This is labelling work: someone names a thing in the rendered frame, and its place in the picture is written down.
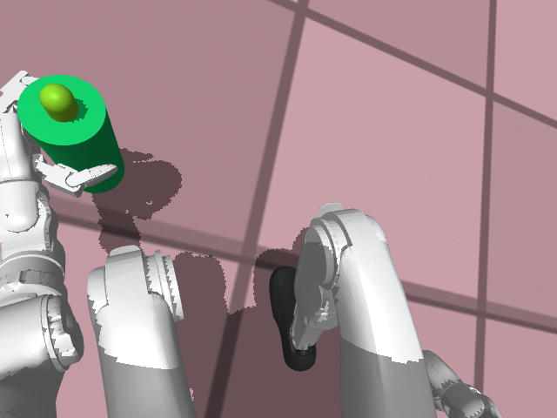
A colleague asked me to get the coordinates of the right robot foot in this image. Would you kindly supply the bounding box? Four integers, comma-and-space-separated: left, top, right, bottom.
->
269, 266, 316, 371

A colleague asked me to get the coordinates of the left robot arm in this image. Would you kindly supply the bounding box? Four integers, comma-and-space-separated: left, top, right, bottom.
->
0, 179, 84, 418

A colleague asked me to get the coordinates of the right robot hand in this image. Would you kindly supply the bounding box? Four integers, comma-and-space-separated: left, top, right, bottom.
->
422, 350, 463, 412

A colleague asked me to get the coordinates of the left robot hand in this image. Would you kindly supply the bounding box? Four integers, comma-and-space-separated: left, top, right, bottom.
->
0, 71, 117, 198

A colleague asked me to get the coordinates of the right robot arm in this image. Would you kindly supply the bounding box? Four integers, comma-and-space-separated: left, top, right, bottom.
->
440, 383, 504, 418

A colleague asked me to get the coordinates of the bottle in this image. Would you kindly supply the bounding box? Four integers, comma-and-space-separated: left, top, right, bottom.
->
17, 75, 124, 193

